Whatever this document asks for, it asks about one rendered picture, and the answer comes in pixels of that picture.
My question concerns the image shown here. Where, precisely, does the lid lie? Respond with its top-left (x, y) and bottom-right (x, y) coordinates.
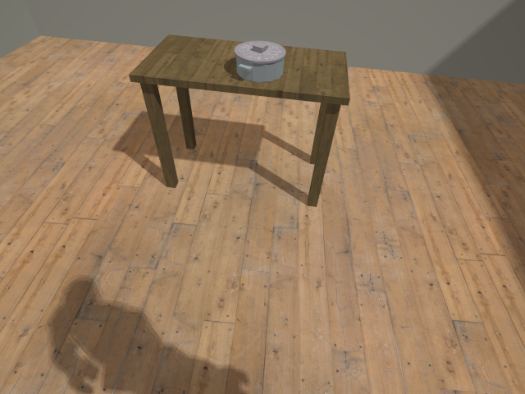
top-left (235, 40), bottom-right (286, 64)

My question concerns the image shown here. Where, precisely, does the table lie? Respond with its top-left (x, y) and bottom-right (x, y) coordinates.
top-left (129, 34), bottom-right (350, 207)

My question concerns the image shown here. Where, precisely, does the pot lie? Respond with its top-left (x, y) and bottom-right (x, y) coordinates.
top-left (236, 57), bottom-right (284, 83)

